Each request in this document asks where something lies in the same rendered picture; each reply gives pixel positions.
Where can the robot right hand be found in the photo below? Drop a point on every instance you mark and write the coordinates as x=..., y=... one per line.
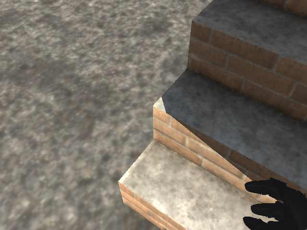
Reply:
x=291, y=214

